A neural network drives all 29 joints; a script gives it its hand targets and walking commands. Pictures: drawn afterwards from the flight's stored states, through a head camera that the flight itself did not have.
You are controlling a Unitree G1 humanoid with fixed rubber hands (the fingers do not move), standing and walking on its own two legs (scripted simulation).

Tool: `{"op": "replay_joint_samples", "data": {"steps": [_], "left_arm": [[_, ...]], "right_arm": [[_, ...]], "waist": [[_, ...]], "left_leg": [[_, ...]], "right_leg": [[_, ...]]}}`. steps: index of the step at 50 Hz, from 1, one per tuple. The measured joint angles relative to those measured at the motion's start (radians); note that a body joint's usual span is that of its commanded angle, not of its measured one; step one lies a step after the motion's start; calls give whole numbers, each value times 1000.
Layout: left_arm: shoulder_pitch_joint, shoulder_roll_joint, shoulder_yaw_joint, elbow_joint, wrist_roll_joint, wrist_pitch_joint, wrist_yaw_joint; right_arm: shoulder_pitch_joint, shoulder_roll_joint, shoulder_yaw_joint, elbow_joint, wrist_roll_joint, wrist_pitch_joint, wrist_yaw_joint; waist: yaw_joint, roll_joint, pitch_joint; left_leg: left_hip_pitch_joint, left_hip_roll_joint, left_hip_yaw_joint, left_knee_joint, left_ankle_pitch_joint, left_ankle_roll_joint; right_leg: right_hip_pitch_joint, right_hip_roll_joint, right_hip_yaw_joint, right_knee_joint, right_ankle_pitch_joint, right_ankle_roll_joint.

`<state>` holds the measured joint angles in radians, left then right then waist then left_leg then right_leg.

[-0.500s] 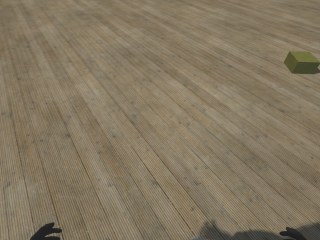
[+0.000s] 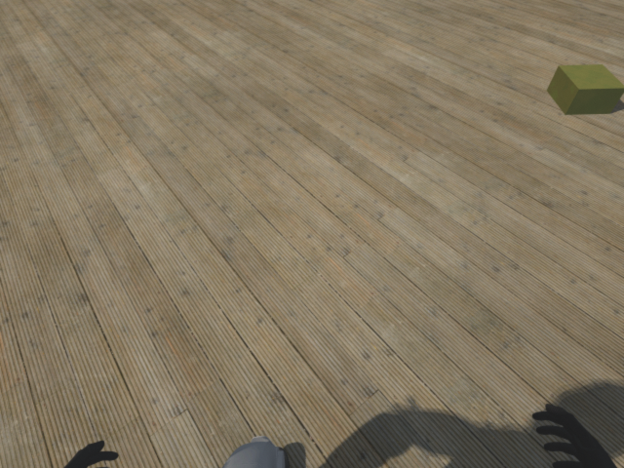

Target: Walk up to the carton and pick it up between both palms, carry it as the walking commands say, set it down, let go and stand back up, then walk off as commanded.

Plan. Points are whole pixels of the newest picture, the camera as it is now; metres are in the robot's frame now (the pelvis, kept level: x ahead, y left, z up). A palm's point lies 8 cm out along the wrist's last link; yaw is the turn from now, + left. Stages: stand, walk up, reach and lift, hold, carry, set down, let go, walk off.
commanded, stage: walk up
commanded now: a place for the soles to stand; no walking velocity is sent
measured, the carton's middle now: (583, 89) +2.17 -1.32 -0.68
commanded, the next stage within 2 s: none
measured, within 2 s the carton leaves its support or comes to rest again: neither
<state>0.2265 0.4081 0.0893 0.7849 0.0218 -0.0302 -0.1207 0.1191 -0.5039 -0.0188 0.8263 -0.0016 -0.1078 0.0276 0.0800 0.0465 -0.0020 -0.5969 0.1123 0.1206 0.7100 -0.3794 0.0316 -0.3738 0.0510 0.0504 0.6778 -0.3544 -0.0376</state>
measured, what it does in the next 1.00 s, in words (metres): walks ahead, turning right: left foot, then right foot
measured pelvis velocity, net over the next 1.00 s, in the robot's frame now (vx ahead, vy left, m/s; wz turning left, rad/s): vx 0.50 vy -0.05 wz -0.28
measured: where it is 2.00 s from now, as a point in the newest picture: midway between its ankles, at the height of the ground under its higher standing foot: (408, 265)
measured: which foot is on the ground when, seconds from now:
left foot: up 0.00-0.02, down 0.04-0.48, up 0.50-0.80, down 0.82-1.00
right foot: down 0.00-0.06, up 0.08-0.46, down 0.48-0.84, up 0.86-1.00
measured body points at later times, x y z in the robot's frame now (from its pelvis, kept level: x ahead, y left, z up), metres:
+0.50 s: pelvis +0.26 -0.04 -0.01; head +0.26 -0.06 +0.44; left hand +0.44 +0.26 -0.08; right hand +0.31 -0.39 -0.11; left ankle +0.16 +0.13 -0.71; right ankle +0.35 -0.18 -0.72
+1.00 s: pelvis +0.50 -0.05 +0.01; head +0.50 -0.02 +0.46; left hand +0.70 +0.23 -0.10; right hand +0.51 -0.41 -0.06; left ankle +0.57 +0.04 -0.72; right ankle +0.44 -0.19 -0.65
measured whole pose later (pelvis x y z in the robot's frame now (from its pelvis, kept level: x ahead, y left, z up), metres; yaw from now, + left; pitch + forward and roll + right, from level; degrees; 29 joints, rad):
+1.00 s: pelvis +0.50 -0.05 +0.01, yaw -16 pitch -1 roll -1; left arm 0.23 0.42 0.09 0.79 0.03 -0.03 -0.13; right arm 0.29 -0.48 -0.02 0.83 0.00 -0.14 0.02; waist 0.03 -0.03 -0.01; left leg -0.33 0.12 0.21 0.62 -0.27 0.04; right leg -0.46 0.02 0.06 1.10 -0.36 -0.02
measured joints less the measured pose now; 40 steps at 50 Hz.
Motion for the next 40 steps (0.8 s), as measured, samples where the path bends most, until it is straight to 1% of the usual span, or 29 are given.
{"op": "replay_joint_samples", "data": {"steps": [1, 4, 5, 7, 8, 10, 14, 17, 21, 23, 24, 25, 27, 28, 29, 31, 36, 38, 40], "left_arm": [[0, 0, 0, 0, 0, 2, -1], [0, 0, 0, 0, 0, 6, -3], [-1, -1, 0, 1, 1, 6, -5], [-1, 1, 0, 1, 7, 8, -9], [0, 3, 0, 1, 7, 8, -13], [0, 8, 0, 1, 7, 8, -22], [-3, 17, 0, 1, 7, 12, -40], [-13, 17, 0, 0, 7, 14, -51], [-24, 17, 0, 0, 5, 14, -58], [-25, 18, 0, 0, 4, 10, -57], [-26, 21, 1, 0, 4, 4, -50], [-26, 19, 1, 1, 4, -2, -37], [-19, 1, 1, 1, 2, -5, -12], [-13, -2, 1, 1, -3, -5, -4], [-12, -2, 1, 0, -8, -5, 4], [-11, -2, 0, 0, -12, -6, 18], [-3, -2, 0, 0, -9, -10, 22], [4, -2, 0, 0, -6, -9, 22], [5, -2, 0, 0, -6, -5, 20]], "right_arm": [[11, 0, 0, 1, 0, -1, 0], [45, 2, 0, 3, 0, -20, -2], [54, 2, -1, 3, 0, -28, -6], [79, 3, 0, 3, 0, -33, -12], [95, 3, 0, 3, 0, -33, -15], [119, 3, 0, 3, 0, -33, -19], [146, 4, 0, 3, 0, -33, -20], [174, 4, 0, 3, 0, -33, -17], [186, 4, 0, 3, 0, -33, -13], [186, 4, 0, 3, 0, -33, -13], [184, 4, 0, 3, 0, -31, -12], [170, 4, 0, 5, 0, -21, -12], [123, 6, 0, 4, 0, -3, -10], [99, 10, 0, 3, 0, -2, -9], [77, 12, 0, 3, 0, -2, -7], [44, 12, 0, 3, 0, -2, -5], [11, 12, 0, 3, 0, -2, -5], [13, 12, 0, 3, 0, -2, -2], [27, 12, 1, 3, 0, -5, 2]], "waist": [[0, -1, -4], [-3, -18, -15], [-9, -22, -9], [-15, -35, -5], [-17, -42, -6], [-27, -53, -6], [-56, -65, -5], [-70, -66, -6], [-73, -69, -5], [-73, -69, -10], [-72, -72, -11], [-66, -63, 0], [-48, -33, 17], [-45, -25, 16], [-44, -22, 15], [-37, -21, 14], [-16, -20, 12], [-13, -20, 11], [-14, -21, 4]], "left_leg": [[16, -4, 0, -38, 25, 0], [70, -12, 13, -98, 240, 0], [92, -12, 20, -90, 246, -3], [157, -10, 43, -94, 184, -8], [197, -9, 55, -109, 163, -8], [278, -9, 78, -157, 147, -9], [406, -9, 116, -234, 120, -19], [498, -10, 133, -284, 94, -30], [594, -9, 166, -307, 36, -43], [606, -5, 175, -265, -17, -47], [589, 3, 175, -201, -56, -47], [554, 24, 159, -83, -89, -40], [420, 25, 66, 205, -95, -22], [339, 18, 32, 309, -94, -17], [267, 13, 16, 364, -92, -16], [155, 12, 10, 352, -93, -16], [6, 12, 9, 139, -89, -16], [-16, 12, 9, 76, -43, -16], [-5, 11, 9, 6, 40, -16]], "right_leg": [[18, 1, 0, 0, -19, 0], [55, -8, 9, 30, -73, 0], [48, -8, 8, 102, -74, 0], [11, -9, 8, 279, -69, 0], [-5, -12, 9, 335, -55, 0], [-30, -25, 10, 362, -23, 0], [-100, -71, 11, 344, 31, 1], [-121, -106, 11, 250, 94, 1], [-120, -125, 10, 71, 112, 1], [-119, -125, 11, 8, 113, 1], [-115, -125, 11, -19, 122, 1], [-118, -114, 10, 5, 166, 8], [-122, -79, 10, 48, 141, 26], [-121, -68, 10, 43, 128, 27], [-117, -61, 9, 36, 118, 27], [-106, -52, 8, 24, 102, 27], [-47, -28, 7, 21, 36, 24], [-12, -19, 7, 21, 2, 24], [25, -13, 7, 21, -36, 24]]}}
